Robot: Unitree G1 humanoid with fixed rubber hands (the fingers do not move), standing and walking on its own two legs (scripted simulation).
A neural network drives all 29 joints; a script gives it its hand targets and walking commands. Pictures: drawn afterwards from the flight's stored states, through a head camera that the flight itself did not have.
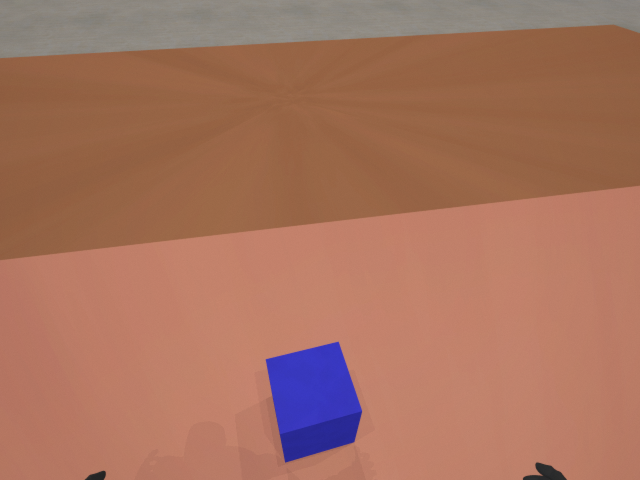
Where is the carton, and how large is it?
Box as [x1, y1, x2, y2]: [266, 342, 361, 462]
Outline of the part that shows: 338,342 266,359 285,462 354,441 361,409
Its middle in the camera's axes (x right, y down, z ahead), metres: -0.02 +0.46 +1.12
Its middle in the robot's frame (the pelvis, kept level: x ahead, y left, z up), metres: +0.48 +0.01 -0.66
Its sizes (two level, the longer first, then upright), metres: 0.210 0.200 0.250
